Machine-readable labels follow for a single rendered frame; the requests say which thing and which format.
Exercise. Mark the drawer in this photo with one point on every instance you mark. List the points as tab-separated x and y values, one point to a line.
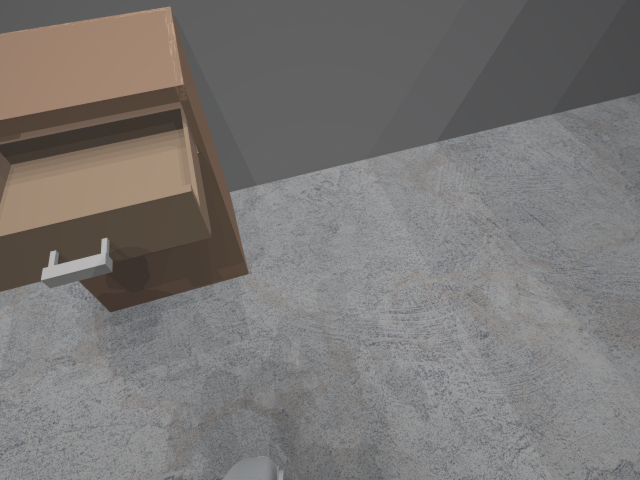
135	180

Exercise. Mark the left robot thigh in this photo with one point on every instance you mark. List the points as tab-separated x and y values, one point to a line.
257	468

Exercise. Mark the handle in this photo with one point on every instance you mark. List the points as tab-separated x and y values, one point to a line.
60	274

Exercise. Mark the cabinet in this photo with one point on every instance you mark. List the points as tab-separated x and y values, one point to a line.
74	74

